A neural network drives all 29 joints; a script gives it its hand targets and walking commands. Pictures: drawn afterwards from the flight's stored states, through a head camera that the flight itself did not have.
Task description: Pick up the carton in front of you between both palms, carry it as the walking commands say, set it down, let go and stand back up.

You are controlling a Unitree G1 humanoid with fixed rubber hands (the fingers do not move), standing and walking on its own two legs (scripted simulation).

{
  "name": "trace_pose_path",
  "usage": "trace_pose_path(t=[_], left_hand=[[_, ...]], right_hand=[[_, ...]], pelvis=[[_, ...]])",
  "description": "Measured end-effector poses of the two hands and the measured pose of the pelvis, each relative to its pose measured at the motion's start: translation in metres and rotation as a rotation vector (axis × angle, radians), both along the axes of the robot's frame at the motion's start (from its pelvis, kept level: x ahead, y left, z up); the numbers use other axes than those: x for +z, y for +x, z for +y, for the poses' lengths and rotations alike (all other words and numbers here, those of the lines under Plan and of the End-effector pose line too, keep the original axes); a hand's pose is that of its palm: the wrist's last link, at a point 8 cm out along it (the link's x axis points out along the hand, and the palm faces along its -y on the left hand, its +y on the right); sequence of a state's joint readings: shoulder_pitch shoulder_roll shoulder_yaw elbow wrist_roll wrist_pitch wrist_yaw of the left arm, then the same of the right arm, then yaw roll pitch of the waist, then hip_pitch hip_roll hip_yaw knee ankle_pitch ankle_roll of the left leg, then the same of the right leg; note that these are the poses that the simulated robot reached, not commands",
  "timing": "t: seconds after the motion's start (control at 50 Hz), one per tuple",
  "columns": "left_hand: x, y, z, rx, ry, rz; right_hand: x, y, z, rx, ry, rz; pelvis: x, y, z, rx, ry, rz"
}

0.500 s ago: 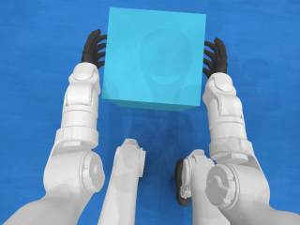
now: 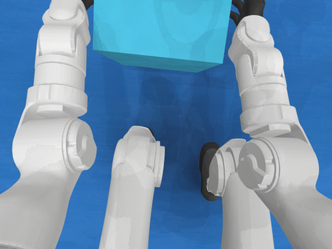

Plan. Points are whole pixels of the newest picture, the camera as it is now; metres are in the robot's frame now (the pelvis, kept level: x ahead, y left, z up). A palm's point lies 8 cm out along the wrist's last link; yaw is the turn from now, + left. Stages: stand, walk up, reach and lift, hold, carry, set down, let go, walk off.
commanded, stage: set down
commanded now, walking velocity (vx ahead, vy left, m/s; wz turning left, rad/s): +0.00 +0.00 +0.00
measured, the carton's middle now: (163, 15) +0.54 +0.12 -0.24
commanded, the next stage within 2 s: none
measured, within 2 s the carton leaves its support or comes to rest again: rests again in 0.54 s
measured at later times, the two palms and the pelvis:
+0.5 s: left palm (86, 8) +0.52 +0.27 -0.21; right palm (238, 24) +0.55 -0.03 -0.21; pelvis +0.00 +0.00 -0.04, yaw -1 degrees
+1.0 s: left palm (86, 11) +0.51 +0.27 -0.22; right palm (240, 27) +0.55 -0.04 -0.22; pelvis -0.01 +0.00 -0.05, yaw -1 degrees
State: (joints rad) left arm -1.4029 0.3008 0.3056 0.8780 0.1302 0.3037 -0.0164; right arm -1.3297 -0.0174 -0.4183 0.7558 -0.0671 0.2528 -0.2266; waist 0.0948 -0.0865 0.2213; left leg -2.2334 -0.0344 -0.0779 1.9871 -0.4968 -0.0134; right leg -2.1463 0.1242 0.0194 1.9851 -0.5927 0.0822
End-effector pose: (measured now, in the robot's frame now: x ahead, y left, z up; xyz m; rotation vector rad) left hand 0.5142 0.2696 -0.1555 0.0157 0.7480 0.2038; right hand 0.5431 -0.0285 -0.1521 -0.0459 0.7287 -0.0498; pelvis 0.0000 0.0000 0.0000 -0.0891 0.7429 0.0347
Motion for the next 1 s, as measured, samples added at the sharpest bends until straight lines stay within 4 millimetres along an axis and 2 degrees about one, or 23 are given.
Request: trace_pose_path(t=[0.12, 0.2, 0.38, 0.56, 0.76, 1.0], left_hand=[[-0.034, 0.008, 0.004, -0.011, 0.009, 0.017], [-0.044, 0.011, 0.004, -0.015, 0.014, 0.024], [-0.043, 0.011, 0.004, -0.013, 0.006, 0.028], [-0.058, 0.001, -0.001, -0.032, -0.005, 0.053], [-0.059, 0.0, 0.0, -0.044, -0.018, 0.046], [-0.06, 0.001, 0.002, -0.067, -0.046, 0.039]], right_hand=[[-0.035, 0.008, 0.003, 0.005, -0.004, 0.015], [-0.046, 0.01, 0.004, 0.005, 0.0, 0.023], [-0.05, 0.011, 0.002, 0.024, 0.001, 0.027], [-0.063, 0.003, -0.006, 0.04, 0.014, 0.052], [-0.064, 0.004, -0.008, 0.077, 0.023, 0.047], [-0.066, 0.005, -0.011, 0.108, 0.048, 0.04]], pelvis=[[-0.019, 0.001, 0.002, -0.01, 0.0, -0.037], [-0.027, 0.004, 0.005, -0.017, 0.002, -0.061], [-0.036, 0.004, 0.003, -0.02, 0.011, -0.077], [-0.041, -0.002, 0.0, -0.035, 0.029, -0.101], [-0.047, -0.01, -0.004, -0.042, 0.041, -0.151], [-0.05, -0.011, -0.005, -0.043, 0.038, -0.172]])
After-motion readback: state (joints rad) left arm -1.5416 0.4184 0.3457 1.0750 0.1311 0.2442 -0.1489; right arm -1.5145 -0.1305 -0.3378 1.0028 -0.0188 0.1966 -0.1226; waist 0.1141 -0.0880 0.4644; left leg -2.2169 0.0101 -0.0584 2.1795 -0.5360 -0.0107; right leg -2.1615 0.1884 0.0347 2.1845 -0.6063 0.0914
